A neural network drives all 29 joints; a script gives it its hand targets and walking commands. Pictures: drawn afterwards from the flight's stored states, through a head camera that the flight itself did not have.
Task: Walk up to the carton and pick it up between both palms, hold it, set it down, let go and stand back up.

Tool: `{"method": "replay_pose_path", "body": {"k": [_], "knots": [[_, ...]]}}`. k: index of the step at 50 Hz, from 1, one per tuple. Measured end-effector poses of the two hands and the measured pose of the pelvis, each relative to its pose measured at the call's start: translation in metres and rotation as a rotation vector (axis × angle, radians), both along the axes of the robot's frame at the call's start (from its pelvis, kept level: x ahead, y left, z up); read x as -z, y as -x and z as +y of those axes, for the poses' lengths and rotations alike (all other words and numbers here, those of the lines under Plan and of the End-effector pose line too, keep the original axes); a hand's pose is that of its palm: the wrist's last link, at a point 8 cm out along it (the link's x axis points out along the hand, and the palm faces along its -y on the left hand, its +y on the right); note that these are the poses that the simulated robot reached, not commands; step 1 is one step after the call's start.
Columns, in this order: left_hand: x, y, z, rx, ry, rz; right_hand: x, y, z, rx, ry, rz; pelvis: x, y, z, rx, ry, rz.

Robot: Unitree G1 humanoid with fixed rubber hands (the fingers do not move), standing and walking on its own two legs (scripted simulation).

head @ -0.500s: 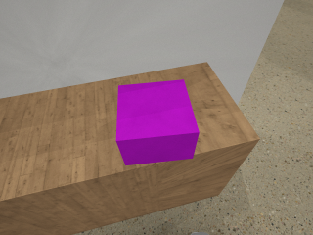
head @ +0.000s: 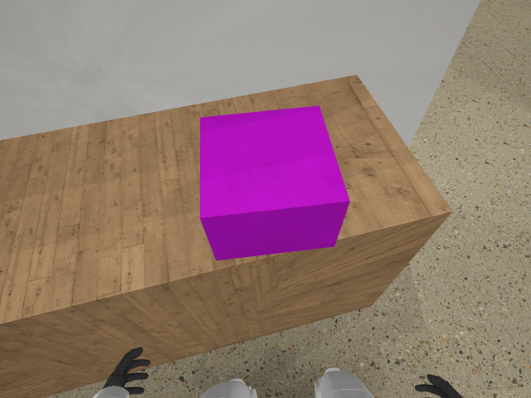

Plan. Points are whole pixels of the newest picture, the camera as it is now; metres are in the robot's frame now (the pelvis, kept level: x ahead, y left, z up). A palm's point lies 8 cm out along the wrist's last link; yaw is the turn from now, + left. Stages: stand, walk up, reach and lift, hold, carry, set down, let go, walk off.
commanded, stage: reach and lift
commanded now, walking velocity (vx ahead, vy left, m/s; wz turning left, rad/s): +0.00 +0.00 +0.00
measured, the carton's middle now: (267, 182) +0.47 +0.00 -0.01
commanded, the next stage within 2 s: none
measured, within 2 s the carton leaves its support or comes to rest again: neither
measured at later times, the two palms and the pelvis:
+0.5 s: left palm (133, 386) +0.15 +0.20 -0.05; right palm (464, 397) +0.12 -0.26 -0.07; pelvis -0.03 -0.06 +0.02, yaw +1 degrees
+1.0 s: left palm (113, 385) +0.15 +0.22 -0.02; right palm (441, 348) +0.18 -0.23 -0.03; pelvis -0.01 -0.05 +0.02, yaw +5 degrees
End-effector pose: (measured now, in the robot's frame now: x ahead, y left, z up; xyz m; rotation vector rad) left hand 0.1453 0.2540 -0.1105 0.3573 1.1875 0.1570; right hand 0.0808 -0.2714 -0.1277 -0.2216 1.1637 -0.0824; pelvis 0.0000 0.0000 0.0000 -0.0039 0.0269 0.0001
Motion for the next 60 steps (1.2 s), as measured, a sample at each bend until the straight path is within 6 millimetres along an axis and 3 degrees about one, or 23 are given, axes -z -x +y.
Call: {"method": "replay_pose_path", "body": {"k": [5, 9, 14, 19, 26, 32, 38, 42, 48, 55, 60], "knots": [[-0.012, -0.048, -0.027, 0.025, 0.099, -0.103, -0.009, -0.056, -0.006, 0.013, 0.007, -0.18, 0.006, 0.009, -0.002, 0.008, 0.03, 0.015], [-0.034, -0.051, -0.039, 0.039, 0.125, -0.195, -0.039, -0.08, -0.006, 0.022, -0.005, -0.319, -0.002, 0.006, -0.012, 0.015, 0.046, -0.003], [-0.05, -0.022, -0.042, 0.017, 0.11, -0.242, -0.069, -0.076, -0.013, 0.024, 0.002, -0.396, -0.018, 0.001, -0.03, 0.002, 0.039, -0.072], [-0.046, -0.001, -0.045, 0.012, 0.097, -0.234, -0.068, -0.059, -0.017, 0.034, 0.009, -0.377, -0.019, 0.013, -0.047, -0.016, 0.019, -0.135], [-0.069, -0.012, -0.051, 0.023, 0.075, -0.32, -0.057, -0.037, 0.022, 0.078, -0.098, -0.389, -0.019, 0.031, -0.061, -0.02, -0.011, -0.167], [-0.089, -0.022, -0.049, 0.032, 0.091, -0.39, -0.073, -0.033, 0.048, 0.105, -0.13, -0.466, -0.022, 0.035, -0.06, -0.008, -0.02, -0.179], [-0.091, -0.013, -0.039, 0.017, 0.105, -0.43, -0.094, -0.046, 0.035, 0.062, -0.066, -0.557, -0.025, 0.032, -0.052, 0.007, -0.009, -0.208], [-0.091, -0.004, -0.032, 0.001, 0.094, -0.495, -0.097, -0.059, 0.027, 0.005, -0.052, -0.581, -0.026, 0.025, -0.048, -0.02, 0.001, -0.224], [-0.092, -0.003, -0.033, -0.03, 0.109, -0.586, -0.095, -0.087, 0.036, -0.039, -0.113, -0.605, -0.024, 0.016, -0.049, -0.072, -0.008, -0.221], [-0.097, -0.035, -0.04, -0.037, 0.176, -0.661, -0.108, -0.118, 0.06, -0.014, -0.158, -0.67, -0.027, 0.002, -0.05, -0.091, -0.021, -0.158], [-0.108, -0.062, -0.04, -0.006, 0.191, -0.72, -0.114, -0.129, 0.064, 0.014, -0.148, -0.682, -0.032, -0.011, -0.044, -0.078, -0.012, -0.129]]}}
